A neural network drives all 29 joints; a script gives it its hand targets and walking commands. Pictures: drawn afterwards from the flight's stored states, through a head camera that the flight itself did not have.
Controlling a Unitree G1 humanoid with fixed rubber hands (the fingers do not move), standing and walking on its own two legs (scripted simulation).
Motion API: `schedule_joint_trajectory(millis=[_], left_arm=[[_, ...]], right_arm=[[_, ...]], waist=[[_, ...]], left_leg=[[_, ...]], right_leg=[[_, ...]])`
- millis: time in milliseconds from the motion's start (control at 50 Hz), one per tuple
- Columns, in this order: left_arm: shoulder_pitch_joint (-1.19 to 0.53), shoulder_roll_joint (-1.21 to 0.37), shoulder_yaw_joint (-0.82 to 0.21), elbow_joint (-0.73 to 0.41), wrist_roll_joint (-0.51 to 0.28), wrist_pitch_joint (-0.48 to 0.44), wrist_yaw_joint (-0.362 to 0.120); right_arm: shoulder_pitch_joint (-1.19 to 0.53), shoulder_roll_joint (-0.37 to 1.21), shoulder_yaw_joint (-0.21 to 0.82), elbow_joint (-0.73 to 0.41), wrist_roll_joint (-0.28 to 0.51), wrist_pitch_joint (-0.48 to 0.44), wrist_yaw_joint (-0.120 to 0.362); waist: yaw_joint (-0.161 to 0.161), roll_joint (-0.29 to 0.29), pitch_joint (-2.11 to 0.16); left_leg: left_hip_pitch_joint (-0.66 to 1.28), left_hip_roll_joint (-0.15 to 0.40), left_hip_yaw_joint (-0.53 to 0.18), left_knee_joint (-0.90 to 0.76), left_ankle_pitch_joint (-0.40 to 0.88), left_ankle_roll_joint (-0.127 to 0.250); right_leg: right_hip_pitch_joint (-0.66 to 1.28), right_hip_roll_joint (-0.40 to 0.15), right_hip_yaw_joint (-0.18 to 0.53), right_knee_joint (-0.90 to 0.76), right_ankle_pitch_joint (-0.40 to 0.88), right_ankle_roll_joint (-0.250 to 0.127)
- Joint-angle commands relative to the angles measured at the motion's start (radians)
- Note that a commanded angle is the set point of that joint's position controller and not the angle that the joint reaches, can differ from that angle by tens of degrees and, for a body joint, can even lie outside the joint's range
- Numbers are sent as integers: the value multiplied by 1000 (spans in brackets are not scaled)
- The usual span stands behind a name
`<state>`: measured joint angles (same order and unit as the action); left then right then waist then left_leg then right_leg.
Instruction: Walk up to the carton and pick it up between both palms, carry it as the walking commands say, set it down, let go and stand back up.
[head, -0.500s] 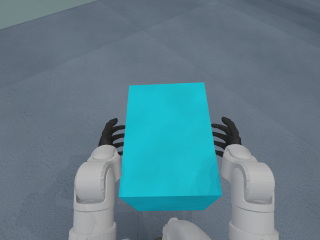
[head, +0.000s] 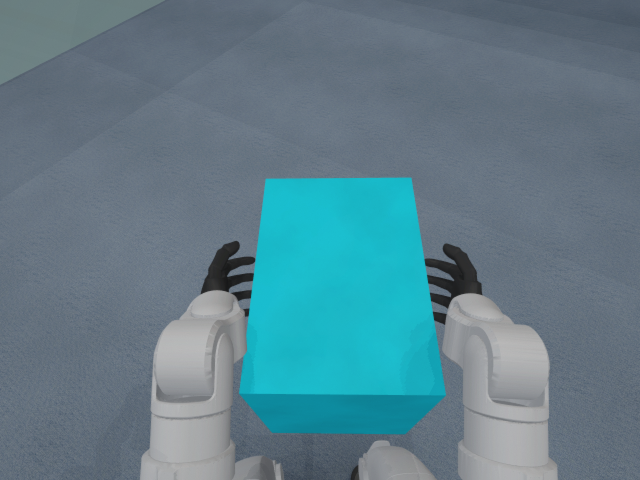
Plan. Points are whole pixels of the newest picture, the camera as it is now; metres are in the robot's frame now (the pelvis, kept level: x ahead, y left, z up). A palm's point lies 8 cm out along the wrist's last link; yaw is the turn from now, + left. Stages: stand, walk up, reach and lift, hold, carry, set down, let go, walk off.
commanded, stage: carry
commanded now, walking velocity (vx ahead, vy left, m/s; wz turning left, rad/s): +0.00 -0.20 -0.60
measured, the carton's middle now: (338, 311) +0.33 -0.01 -0.02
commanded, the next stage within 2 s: none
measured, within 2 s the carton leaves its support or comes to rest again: neither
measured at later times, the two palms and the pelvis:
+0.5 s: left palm (492, 282) +0.29 -0.17 +0.11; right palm out of the picture +0.21 -0.43 +0.11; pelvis -0.02 -0.22 +0.00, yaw -17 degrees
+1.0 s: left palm out of the picture +0.23 -0.44 +0.11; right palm out of the picture +0.07 -0.66 +0.12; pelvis -0.08 -0.38 +0.02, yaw -34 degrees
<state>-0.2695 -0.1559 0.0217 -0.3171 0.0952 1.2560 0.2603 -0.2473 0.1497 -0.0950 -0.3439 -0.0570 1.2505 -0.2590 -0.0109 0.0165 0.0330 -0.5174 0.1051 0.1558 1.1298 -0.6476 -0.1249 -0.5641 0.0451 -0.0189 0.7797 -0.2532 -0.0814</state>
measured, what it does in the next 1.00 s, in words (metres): steps to the right, turning right: left foot, then right foot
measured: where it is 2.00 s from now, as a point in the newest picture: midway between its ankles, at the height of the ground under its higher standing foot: outside the picture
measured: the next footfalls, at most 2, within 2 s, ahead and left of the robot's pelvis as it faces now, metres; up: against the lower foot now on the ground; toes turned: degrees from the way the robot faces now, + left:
left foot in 0.16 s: +0.03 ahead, +0.03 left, +0.00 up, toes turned +2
right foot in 0.50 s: +0.04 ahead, -0.39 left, +0.00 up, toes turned -20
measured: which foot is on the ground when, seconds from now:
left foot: up 0.00-0.14, down 0.16-0.50, up 0.52-0.80, down 0.82-1.00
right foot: down 0.00-0.16, up 0.18-0.48, down 0.50-0.82, up 0.84-1.00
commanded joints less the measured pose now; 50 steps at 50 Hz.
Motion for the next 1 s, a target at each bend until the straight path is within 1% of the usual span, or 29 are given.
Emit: schedule_joint_trajectory(millis=[0,60,100,120,140,160,200,240,300,380,420,440,460,480,500,520,560,580,620,680,740,760,780,800,820,840,880,940,980], left_arm=[[-368,-1102,-470,-156,-355,-99,-248],[-399,-1088,-490,-172,-341,-103,-231],[-400,-1064,-499,-172,-318,-100,-216],[-396,-1060,-518,-171,-318,-98,-209],[-395,-1075,-547,-174,-341,-102,-201],[-419,-1044,-533,-194,-333,-103,-201],[-426,-1048,-533,-237,-327,-105,-202],[-390,-1032,-516,-150,-318,-79,-208],[-382,-1010,-515,-122,-322,-62,-202],[-410,-1023,-519,-111,-340,-44,-195],[-407,-1022,-518,-116,-341,-40,-195],[-400,-1027,-514,-108,-335,-38,-197],[-392,-1022,-508,-118,-335,-37,-201],[-372,-987,-487,-113,-320,-34,-208],[-357,-966,-475,-106,-306,-34,-214],[-324,-968,-464,-89,-296,-33,-218],[-317,-997,-440,-92,-302,-48,-231],[-315,-1025,-429,-89,-306,-63,-236],[-296,-1067,-415,-115,-313,-93,-243],[-336,-1075,-435,-151,-321,-117,-239],[-392,-1047,-456,-190,-309,-123,-221],[-406,-1041,-461,-194,-301,-121,-214],[-416,-1029,-468,-201,-295,-119,-205],[-400,-1039,-490,-202,-297,-114,-196],[-431,-1030,-504,-213,-317,-124,-186],[-441,-1002,-493,-234,-303,-121,-189],[-411,-1012,-496,-235,-293,-112,-196],[-359,-1005,-487,-150,-295,-91,-197],[-350,-1003,-484,-137,-300,-80,-194]], right_arm=[[-590,1090,646,-235,375,-78,226],[-512,1065,596,-190,361,-84,227],[-450,1036,559,-167,362,-84,229],[-437,1021,536,-167,355,-90,230],[-472,1023,512,-173,344,-101,227],[-438,1024,521,-162,342,-100,231],[-472,1018,546,-204,342,-95,245],[-475,983,551,-172,325,-76,248],[-443,943,506,-139,298,-56,234],[-406,936,464,-111,278,-39,220],[-399,951,467,-95,282,-36,218],[-402,955,478,-95,284,-35,215],[-400,950,487,-96,286,-35,215],[-404,957,518,-102,291,-30,219],[-451,973,555,-109,302,-31,222],[-451,1002,586,-101,308,-27,225],[-505,1038,610,-135,335,-37,228],[-555,1055,625,-164,355,-48,231],[-618,1084,658,-230,387,-73,231],[-594,1073,632,-220,373,-95,229],[-507,1038,576,-166,361,-101,231],[-484,1025,557,-157,360,-102,233],[-442,1009,528,-145,356,-103,234],[-455,991,503,-157,349,-111,233],[-444,1005,484,-128,340,-116,233],[-450,1005,499,-146,336,-116,236],[-467,1015,538,-160,337,-106,250],[-480,959,527,-151,316,-87,252],[-465,932,496,-147,300,-73,239]], waist=[[15,-273,-557],[-4,-198,-547],[-38,-201,-549],[-68,75,-598],[-26,584,-650],[-3,373,-498],[18,149,-394],[24,89,-396],[6,118,-395],[0,305,-434],[12,310,-476],[31,208,-490],[33,38,-476],[13,-270,-457],[15,-413,-425],[17,-395,-434],[27,-352,-489],[20,-354,-519],[22,-387,-569],[14,-288,-580],[-15,-211,-559],[-30,-196,-560],[-57,-157,-578],[-72,324,-631],[-25,537,-561],[-18,372,-487],[4,168,-389],[9,83,-410],[-4,124,-413]], left_leg=[[27,-88,-69,-36,85,70],[284,-127,-22,-282,130,84],[720,-103,49,-637,90,121],[897,126,-93,-939,263,221],[724,585,-532,-830,447,354],[610,539,-405,-808,753,365],[585,461,-234,-706,936,271],[661,368,-108,-599,1077,209],[626,328,-2,-553,1097,166],[584,317,99,-493,1091,112],[564,310,110,-402,917,100],[495,273,129,-265,751,80],[324,208,108,-162,465,61],[70,70,83,-24,-34,21],[-114,-18,1,58,-206,-2],[-126,-30,-40,92,-210,10],[-107,-19,-62,71,-10,43],[-92,-9,-74,59,53,45],[-78,-43,-78,49,72,53],[39,-85,-86,-72,95,68],[312,-109,-57,-317,118,96],[495,-103,-22,-468,113,113],[771,-36,-13,-690,136,151],[850,335,-313,-950,300,285],[696,545,-495,-796,709,363],[591,526,-376,-767,890,374],[604,428,-214,-640,1081,291],[670,330,-60,-533,1142,192],[643,310,17,-502,1194,161]], right_leg=[[413,-195,422,-460,256,33],[293,-125,349,-546,328,174],[22,-31,202,-517,549,393],[-83,117,34,-90,286,500],[-115,62,93,621,-313,318],[-239,-32,132,657,-291,201],[-292,-92,136,695,-193,126],[-301,-107,75,501,-133,119],[-200,-81,-34,228,-120,134],[-35,-56,-119,2,-109,135],[42,-51,-90,-126,-76,120],[134,-36,-49,-263,13,97],[256,-93,89,-294,278,55],[383,-239,363,-266,695,18],[417,-305,563,-303,773,-21],[392,-308,551,-318,597,-56],[435,-228,416,-286,345,-54],[472,-179,358,-249,395,-47],[489,-178,407,-301,395,-25],[424,-173,429,-390,347,12],[258,-110,379,-449,432,152],[145,-74,326,-456,495,234],[-38,5,201,-367,580,379],[-119,160,-4,209,28,423],[-252,35,97,539,-309,223],[-273,-39,128,617,-288,160],[-306,-93,127,640,-170,115],[-283,-81,22,321,-93,116],[-190,-44,-51,166,-85,121]])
